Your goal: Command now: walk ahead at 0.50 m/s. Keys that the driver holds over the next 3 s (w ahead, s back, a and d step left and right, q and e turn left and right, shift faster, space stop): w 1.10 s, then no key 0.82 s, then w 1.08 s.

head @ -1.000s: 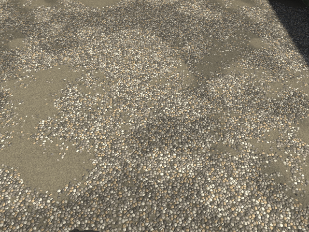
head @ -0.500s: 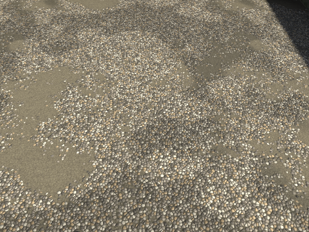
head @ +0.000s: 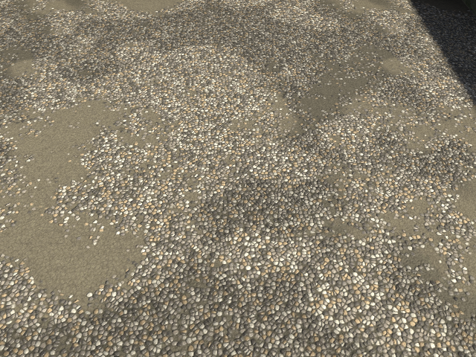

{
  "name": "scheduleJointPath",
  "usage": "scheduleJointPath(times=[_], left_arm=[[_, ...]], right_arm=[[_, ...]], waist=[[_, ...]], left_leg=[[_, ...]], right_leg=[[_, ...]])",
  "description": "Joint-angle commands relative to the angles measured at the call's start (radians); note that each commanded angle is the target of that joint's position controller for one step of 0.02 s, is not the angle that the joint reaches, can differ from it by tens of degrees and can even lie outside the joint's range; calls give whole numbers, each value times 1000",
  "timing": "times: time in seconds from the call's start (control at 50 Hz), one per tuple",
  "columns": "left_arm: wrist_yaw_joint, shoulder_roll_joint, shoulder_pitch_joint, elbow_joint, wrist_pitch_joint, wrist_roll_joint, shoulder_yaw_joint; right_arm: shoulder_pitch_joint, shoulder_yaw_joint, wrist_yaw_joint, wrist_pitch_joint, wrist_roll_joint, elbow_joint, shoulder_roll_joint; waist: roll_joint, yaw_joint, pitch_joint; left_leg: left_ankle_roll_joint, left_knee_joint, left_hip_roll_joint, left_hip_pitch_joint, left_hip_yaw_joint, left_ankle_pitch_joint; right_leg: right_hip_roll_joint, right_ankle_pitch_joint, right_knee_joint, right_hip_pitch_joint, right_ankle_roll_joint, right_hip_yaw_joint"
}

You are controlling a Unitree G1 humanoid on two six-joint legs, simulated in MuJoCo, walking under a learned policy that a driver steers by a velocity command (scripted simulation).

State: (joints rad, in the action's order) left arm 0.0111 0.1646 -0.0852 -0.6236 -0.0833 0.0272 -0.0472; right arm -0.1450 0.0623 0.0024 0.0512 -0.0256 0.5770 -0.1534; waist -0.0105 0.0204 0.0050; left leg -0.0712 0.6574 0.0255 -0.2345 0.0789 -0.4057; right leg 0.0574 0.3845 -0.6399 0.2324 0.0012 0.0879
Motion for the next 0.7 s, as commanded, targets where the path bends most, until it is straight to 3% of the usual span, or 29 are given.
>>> scheduleJointPath(times=[0.02, 0.06, 0.1, 0.14, 0.16, 0.18, 0.2, 0.22, 0.24, 0.26, 0.28, 0.3, 0.32, 0.34, 0.36, 0.38, 0.4, 0.44, 0.5, 0.52, 0.54, 0.56, 0.6, 0.62, 0.64, 0.66, 0.7], left_arm=[[3, 18, 114, 106, 18, -5, 6], [0, 33, 114, 102, 15, -2, 8], [-8, 54, 82, 88, 21, 7, 9], [1, 70, 67, 72, 28, 3, 18], [0, 79, 118, 101, 20, 0, 18], [1, 81, 108, 99, 18, 2, 21], [3, 78, 105, 101, 17, 2, 20], [-2, 42, 73, 91, 25, -1, 9], [-1, 25, 111, 105, 22, -7, 5], [-6, 42, 86, 94, 24, 2, 6], [1, 69, 74, 77, 24, 3, 17], [0, 106, 106, 98, 11, -4, 28], [-16, 113, 105, 104, 18, 5, 33], [2, 96, 58, 82, 16, -5, 29], [9, 53, 56, 69, 24, -3, 17], [-1, 23, 100, 95, 23, 0, 3], [0, 14, 128, 106, 18, -5, 2], [-2, 38, 111, 100, 13, -2, 6], [-11, 57, 80, 86, 27, 6, 7], [-2, 75, 67, 72, 30, 2, 16], [-1, 109, 97, 94, 19, -5, 26], [3, 111, 79, 87, 16, -8, 29], [8, 95, 85, 89, 10, -8, 26], [8, 64, 111, 97, 11, -1, 17], [1, 25, 92, 92, 19, 1, 4], [4, 9, 119, 101, 18, -1, -2], [2, 36, 105, 92, 18, 0, 2]], right_arm=[[60, -9, -8, -32, 9, -79, -49], [83, -12, -5, -37, 15, -90, -59], [71, -15, -1, -33, 11, -91, -71], [55, -19, -8, -18, 8, -91, -69], [107, -17, 4, -20, -3, -112, -64], [80, -18, 7, -24, -12, -104, -58], [69, -18, 7, -27, -13, -98, -56], [16, -16, -1, -36, 3, -76, -62], [55, -13, -5, -41, 11, -82, -60], [66, -17, -4, -37, 12, -88, -70], [72, -19, -8, -23, 14, -94, -63], [91, -26, 1, -11, 0, -98, -93], [83, -30, 2, -1, 2, -101, -99], [42, -32, -2, -8, -10, -75, -92], [26, -19, -13, -14, 1, -73, -47], [63, -11, -9, -24, 7, -78, -45], [87, -10, -7, -30, 12, -83, -46], [87, -11, -3, -34, 13, -89, -56], [62, -17, 0, -33, 9, -88, -76], [59, -20, -6, -22, 8, -90, -71], [81, -29, 1, -13, -4, -93, -101], [53, -32, 0, -11, -10, -82, -101], [50, -28, -3, -10, -11, -72, -83], [86, -18, 1, -18, -12, -84, -42], [44, -12, -5, -28, 5, -66, -42], [65, -11, -5, -31, 12, -73, -43], [78, -13, -3, -33, 12, -86, -54]], waist=[[-23, -9, 79], [-28, -16, 39], [-20, -17, 46], [3, -6, 62], [7, 6, 14], [15, 14, 74], [16, 15, 95], [10, -2, 149], [-9, -7, 69], [-17, -16, 64], [1, -7, 50], [4, 0, 24], [29, -3, 53], [-11, 8, 147], [-6, 8, 165], [-21, -6, 90], [-33, -10, 51], [-26, -15, 27], [-8, -12, 44], [11, -5, 49], [19, 3, 28], [23, 9, 85], [18, 13, 108], [12, 15, 94], [2, -2, 142], [-14, -12, 65], [-19, -19, 34]], left_leg=[[16, -148, -90, 25, -123, 303], [7, -165, -104, 22, -143, 283], [0, -165, -106, 13, -142, 247], [-7, -146, -94, -4, -119, 259], [0, -95, -87, -27, -82, 404], [7, -80, -82, -3, -72, 416], [11, -72, -80, 2, -68, 422], [19, -125, -85, 34, -105, 253], [16, -148, -91, 26, -125, 277], [6, -150, -103, 19, -133, 242], [-7, -138, -101, -1, -123, 271], [-7, -105, -103, 2, -90, 494], [0, -76, -113, 12, -84, 655], [8, -75, -92, 64, -63, 561], [11, -111, -83, 45, -84, 333], [19, -144, -89, 20, -108, 264], [16, -160, -93, 20, -125, 274], [9, -167, -99, 15, -134, 254], [4, -164, -99, 11, -131, 218], [-5, -148, -95, -2, -118, 239], [-3, -111, -96, 8, -86, 454], [6, -94, -88, 38, -69, 480], [17, -93, -84, 49, -59, 505], [21, -80, -77, 31, -55, 454], [27, -130, -84, 49, -96, 277], [21, -159, -86, 30, -117, 256], [10, -173, -95, 27, -131, 222]], right_leg=[[-27, -211, 57, -23, 14, 27], [-23, -151, 78, 8, 4, 28], [-20, -143, 77, -4, 9, 27], [-28, -205, 57, -46, 28, 34], [-49, -414, 46, -5, 30, 47], [-58, -457, 36, -31, 37, 56], [-60, -473, 31, -40, 39, 56], [-34, -234, 49, -59, 29, 35], [-29, -201, 67, -11, 17, 33], [-23, -154, 71, -4, 16, 29], [-25, -189, 59, -23, 25, 33], [-51, -452, 69, -4, 32, 38], [-61, -630, 36, -25, 26, 7], [-62, -574, 48, -76, 34, 35], [-39, -313, 40, -107, 31, 30], [-28, -222, 58, -43, 22, 24], [-28, -191, 74, -11, 13, 29], [-26, -153, 88, 9, 6, 31], [-24, -159, 82, -12, 18, 32], [-29, -199, 70, -36, 30, 38], [-60, -477, 84, -19, 40, 43], [-70, -547, 75, -52, 45, 47], [-74, -594, 67, -76, 48, 39], [-65, -525, 45, -59, 41, 49], [-35, -254, 62, -70, 29, 29], [-32, -199, 84, -22, 18, 26], [-30, -150, 100, 4, 12, 31]])
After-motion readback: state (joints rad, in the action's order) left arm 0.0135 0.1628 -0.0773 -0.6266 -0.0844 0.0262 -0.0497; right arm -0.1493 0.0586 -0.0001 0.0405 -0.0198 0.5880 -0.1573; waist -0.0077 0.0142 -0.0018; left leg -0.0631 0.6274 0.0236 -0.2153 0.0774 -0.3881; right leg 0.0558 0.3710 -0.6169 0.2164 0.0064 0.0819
